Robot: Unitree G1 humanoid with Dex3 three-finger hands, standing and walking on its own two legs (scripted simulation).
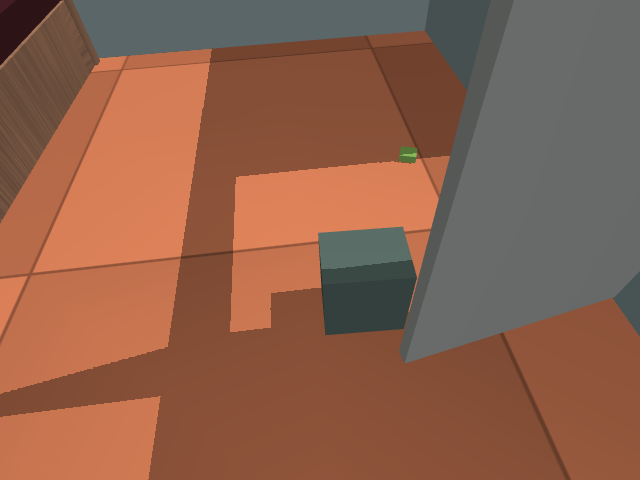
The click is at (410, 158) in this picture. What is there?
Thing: small box
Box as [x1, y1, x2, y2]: [399, 146, 416, 162]
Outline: 401,146 399,160 414,162 416,148
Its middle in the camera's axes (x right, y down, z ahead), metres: +0.43 -0.42 +1.98
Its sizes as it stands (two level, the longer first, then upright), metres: 0.082 0.076 0.036
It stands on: the floor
